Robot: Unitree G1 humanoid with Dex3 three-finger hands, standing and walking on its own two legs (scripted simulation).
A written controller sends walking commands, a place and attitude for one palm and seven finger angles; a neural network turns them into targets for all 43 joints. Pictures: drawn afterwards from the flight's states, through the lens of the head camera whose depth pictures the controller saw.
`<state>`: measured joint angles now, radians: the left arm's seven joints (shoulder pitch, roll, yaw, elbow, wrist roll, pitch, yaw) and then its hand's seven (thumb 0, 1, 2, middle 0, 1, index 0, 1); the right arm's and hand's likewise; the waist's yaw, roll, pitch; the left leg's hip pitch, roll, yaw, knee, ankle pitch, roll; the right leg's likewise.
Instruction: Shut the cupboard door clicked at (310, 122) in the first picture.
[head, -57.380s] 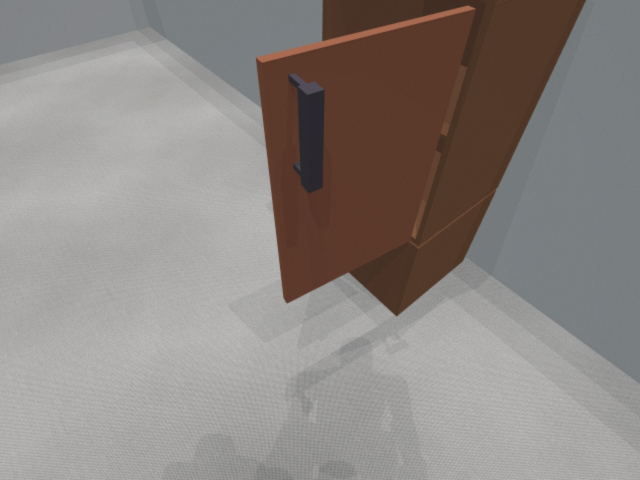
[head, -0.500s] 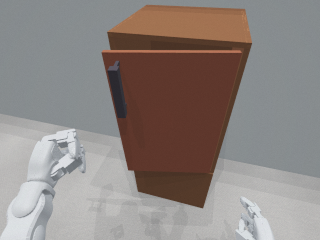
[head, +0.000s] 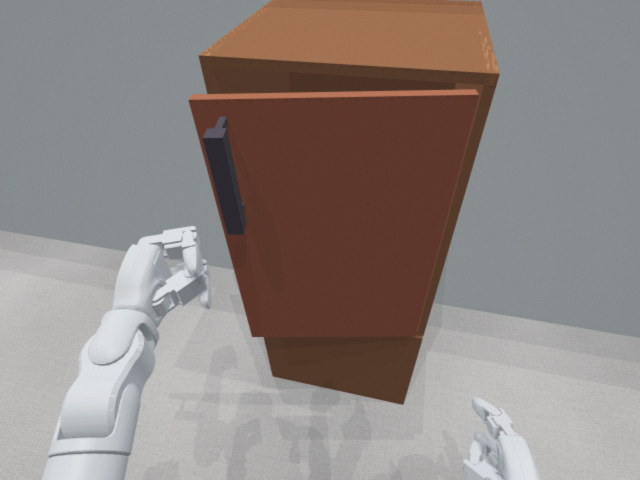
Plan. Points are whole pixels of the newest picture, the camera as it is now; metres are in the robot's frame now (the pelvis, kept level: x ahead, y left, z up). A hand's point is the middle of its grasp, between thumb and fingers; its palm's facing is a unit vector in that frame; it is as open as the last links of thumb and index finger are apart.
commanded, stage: bring the fist close to the handle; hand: left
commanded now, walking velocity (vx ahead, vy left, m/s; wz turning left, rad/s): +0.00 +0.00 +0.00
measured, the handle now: (229, 177) +0.49 +0.18 +0.15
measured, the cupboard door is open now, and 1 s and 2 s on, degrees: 13 13 0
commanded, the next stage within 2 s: push the door shut along its arc in 0.98 s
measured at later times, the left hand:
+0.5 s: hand (234, 224) +0.38 +0.14 +0.16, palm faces +0.07 -1.00 -0.01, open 3.1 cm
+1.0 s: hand (238, 220) +0.39 +0.14 +0.15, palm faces +0.08 -1.00 -0.02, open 3.1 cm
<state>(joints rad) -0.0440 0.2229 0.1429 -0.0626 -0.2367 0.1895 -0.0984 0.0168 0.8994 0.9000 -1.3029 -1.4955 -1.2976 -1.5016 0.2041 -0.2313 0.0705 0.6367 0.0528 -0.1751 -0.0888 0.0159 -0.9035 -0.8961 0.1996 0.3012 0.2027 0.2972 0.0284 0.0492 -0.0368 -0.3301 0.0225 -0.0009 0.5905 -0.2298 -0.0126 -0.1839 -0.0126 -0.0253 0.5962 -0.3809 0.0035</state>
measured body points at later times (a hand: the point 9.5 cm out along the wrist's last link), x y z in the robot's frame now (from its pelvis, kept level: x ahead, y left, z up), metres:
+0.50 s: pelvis +0.01 +0.00 +0.00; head +0.00 -0.02 +0.45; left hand +0.37 +0.20 +0.16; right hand +0.17 -0.24 -0.09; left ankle +0.05 +0.13 -0.73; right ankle -0.04 -0.12 -0.73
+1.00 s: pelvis +0.01 -0.01 +0.00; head +0.01 -0.03 +0.45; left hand +0.38 +0.20 +0.15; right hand +0.15 -0.26 -0.10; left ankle +0.05 +0.13 -0.73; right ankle -0.04 -0.12 -0.73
